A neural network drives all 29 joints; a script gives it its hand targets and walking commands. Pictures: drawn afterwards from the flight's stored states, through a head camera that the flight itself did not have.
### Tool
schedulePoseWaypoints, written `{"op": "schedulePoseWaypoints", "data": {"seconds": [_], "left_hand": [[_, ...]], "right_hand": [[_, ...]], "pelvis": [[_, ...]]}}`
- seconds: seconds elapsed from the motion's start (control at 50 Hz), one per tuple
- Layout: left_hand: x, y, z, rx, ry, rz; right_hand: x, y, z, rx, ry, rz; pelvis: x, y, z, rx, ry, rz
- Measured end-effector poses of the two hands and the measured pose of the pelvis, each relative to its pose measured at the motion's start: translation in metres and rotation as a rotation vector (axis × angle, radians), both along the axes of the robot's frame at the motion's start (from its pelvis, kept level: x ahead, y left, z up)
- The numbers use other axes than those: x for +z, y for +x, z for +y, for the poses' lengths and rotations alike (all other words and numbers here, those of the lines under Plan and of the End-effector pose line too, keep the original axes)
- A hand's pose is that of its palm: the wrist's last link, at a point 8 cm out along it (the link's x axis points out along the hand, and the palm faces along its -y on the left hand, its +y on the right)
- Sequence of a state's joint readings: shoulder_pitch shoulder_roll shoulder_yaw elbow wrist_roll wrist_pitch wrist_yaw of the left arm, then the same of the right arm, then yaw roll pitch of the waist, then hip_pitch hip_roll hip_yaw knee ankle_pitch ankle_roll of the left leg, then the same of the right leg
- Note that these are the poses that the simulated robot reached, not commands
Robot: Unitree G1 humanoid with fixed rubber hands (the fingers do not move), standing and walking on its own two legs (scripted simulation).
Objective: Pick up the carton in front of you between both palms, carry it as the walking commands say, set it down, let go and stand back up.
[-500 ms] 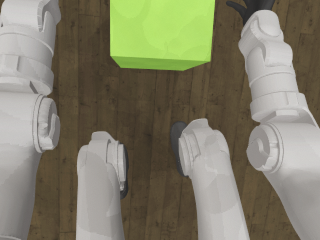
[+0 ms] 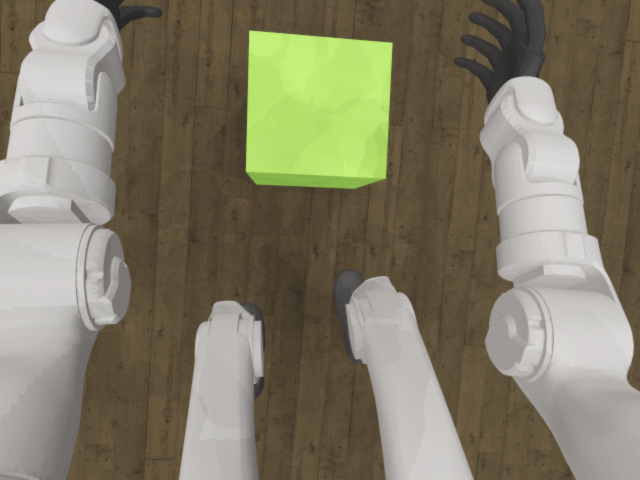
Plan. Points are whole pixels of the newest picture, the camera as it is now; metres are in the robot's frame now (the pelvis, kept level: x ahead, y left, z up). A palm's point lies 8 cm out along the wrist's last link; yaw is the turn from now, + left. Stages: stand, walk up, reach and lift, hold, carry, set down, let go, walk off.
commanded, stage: set down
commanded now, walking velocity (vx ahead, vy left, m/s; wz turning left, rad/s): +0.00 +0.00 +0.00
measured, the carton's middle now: (312, 125) +0.54 -0.06 -0.42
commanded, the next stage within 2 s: let go in 0.22 s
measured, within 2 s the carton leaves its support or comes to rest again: neither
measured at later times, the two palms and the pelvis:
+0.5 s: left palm out of the picture +0.51 +0.17 +0.02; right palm (604, 93) +0.45 -0.23 +0.02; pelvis +0.03 -0.01 +0.13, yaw +2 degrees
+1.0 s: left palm out of the picture +0.35 +0.20 +0.12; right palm out of the picture +0.29 -0.25 +0.14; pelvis +0.09 -0.02 +0.21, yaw +0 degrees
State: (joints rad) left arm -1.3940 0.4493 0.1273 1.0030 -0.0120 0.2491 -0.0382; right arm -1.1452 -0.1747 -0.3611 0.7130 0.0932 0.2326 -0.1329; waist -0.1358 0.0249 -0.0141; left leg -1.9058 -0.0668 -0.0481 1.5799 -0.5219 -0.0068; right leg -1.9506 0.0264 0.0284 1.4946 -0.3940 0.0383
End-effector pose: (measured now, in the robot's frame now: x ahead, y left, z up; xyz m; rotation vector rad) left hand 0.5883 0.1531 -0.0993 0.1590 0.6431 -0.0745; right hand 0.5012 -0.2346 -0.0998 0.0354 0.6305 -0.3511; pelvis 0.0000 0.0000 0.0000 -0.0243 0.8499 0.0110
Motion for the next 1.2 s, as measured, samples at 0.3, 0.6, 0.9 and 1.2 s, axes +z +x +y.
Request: {"op": "schedulePoseWaypoints", "data": {"seconds": [0.3,0.6,0.9,1.2], "left_hand": [[0.089,-0.006,0.006,0.003,0.001,0.015],[0.137,-0.12,0.025,0.157,0.082,0.059],[0.203,-0.203,0.036,0.118,0.08,0.084],[0.25,-0.292,0.073,0.124,0.077,0.111]], "right_hand": [[0.084,-0.007,0.001,0.023,-0.009,0.004],[0.144,-0.081,-0.005,0.293,-0.086,0.143],[0.217,-0.181,-0.02,0.292,-0.069,0.176],[0.26,-0.238,-0.003,0.301,-0.07,0.184]], "pelvis": [[0.082,0.013,-0.002,0.005,0.01,-0.031],[0.152,0.046,-0.015,0.016,0.036,-0.193],[0.2,0.084,-0.02,-0.009,0.033,-0.471],[0.227,0.109,-0.002,-0.016,0.01,-0.78]]}}
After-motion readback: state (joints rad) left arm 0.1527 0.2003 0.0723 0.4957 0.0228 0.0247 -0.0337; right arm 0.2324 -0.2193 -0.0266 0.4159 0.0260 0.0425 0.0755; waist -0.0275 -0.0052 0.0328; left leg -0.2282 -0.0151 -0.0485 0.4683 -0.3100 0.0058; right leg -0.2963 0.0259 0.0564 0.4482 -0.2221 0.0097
